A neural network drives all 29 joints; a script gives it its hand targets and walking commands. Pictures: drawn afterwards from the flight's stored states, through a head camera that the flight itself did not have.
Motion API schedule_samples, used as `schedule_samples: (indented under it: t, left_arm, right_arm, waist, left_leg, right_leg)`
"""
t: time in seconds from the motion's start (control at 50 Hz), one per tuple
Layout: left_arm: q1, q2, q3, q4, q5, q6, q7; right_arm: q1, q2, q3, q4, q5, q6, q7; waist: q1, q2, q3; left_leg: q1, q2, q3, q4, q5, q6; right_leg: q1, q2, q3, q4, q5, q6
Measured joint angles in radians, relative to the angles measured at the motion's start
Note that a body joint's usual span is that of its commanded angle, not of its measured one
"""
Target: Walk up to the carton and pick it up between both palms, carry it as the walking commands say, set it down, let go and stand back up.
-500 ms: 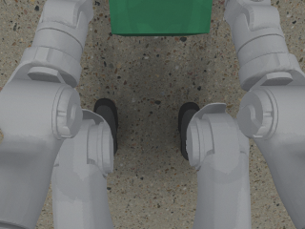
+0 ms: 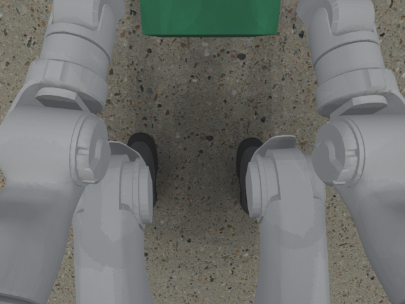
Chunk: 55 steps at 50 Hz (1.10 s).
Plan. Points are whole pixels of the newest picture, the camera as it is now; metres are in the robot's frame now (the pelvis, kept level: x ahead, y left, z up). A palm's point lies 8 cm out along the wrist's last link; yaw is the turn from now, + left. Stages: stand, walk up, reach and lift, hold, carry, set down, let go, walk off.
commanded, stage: reach and lift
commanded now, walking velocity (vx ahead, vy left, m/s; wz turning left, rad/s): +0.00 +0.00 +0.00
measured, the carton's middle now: out of the picture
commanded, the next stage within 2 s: none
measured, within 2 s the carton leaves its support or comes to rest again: neither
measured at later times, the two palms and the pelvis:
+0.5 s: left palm out of the picture +0.57 +0.12 -0.13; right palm out of the picture +0.56 -0.14 -0.12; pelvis +0.00 +0.00 +0.01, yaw +0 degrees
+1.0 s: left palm out of the picture +0.56 +0.11 -0.06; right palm out of the picture +0.54 -0.15 -0.06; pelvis -0.01 +0.00 +0.05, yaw +0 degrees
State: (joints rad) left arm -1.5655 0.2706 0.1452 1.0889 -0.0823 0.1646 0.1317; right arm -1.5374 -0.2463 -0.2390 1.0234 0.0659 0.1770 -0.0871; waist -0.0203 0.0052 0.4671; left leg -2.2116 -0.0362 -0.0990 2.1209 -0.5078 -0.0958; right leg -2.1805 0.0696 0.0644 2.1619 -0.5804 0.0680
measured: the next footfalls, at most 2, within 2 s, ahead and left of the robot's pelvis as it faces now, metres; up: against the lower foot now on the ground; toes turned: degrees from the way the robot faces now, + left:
none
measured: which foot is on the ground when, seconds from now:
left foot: down 0.00-1.00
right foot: down 0.00-1.00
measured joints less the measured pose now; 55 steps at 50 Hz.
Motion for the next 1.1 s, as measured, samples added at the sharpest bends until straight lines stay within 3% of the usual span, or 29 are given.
schedule_samples:
  t: [0.38,0.52,0.68,0.76,0.9,1.1]
  left_arm:
    - [0.000,-0.015,0.028,-0.090,0.066,0.117,0.013]
    - [0.000,-0.028,0.045,-0.097,0.094,0.150,0.067]
    - [0.000,-0.054,0.056,-0.147,0.097,0.169,0.084]
    - [0.000,-0.078,0.069,-0.153,0.118,0.189,0.100]
    - [0.005,-0.102,0.105,-0.160,0.191,0.213,0.089]
    - [0.038,-0.130,0.136,-0.214,0.209,0.217,0.086]
  right_arm:
    - [0.000,0.030,-0.083,-0.113,-0.029,0.100,-0.002]
    - [0.001,0.061,-0.117,-0.125,-0.074,0.120,-0.002]
    - [0.030,0.086,-0.148,-0.201,-0.097,0.131,-0.042]
    - [0.051,0.104,-0.155,-0.228,-0.102,0.147,-0.100]
    - [0.079,0.116,-0.168,-0.237,-0.115,0.158,-0.100]
    - [0.108,0.125,-0.167,-0.295,-0.116,0.180,-0.099]
  waist:
    - [0.000,0.000,0.030]
    - [0.000,0.000,0.030]
    - [0.000,0.000,0.048]
    - [0.000,0.000,0.053]
    - [0.004,0.000,0.044]
    - [0.006,0.000,0.045]
  left_leg:
    - [0.085,0.000,0.000,0.000,-0.012,0.000]
    - [0.113,0.000,0.001,-0.002,-0.018,0.000]
    - [0.157,0.000,0.002,-0.016,-0.018,0.000]
    - [0.193,0.000,0.003,-0.034,-0.018,0.000]
    - [0.245,0.000,0.005,-0.079,-0.016,0.001]
    - [0.325,0.000,0.006,-0.132,-0.011,0.001]
  right_leg:
    - [0.082,0.004,0.002,0.000,-0.010,0.000]
    - [0.110,0.004,0.003,-0.002,-0.016,0.000]
    - [0.157,0.003,0.005,-0.018,-0.016,0.003]
    - [0.195,0.001,0.005,-0.038,-0.016,0.004]
    - [0.244,-0.001,0.006,-0.082,-0.011,0.004]
    - [0.320,-0.001,0.008,-0.135,-0.002,0.004]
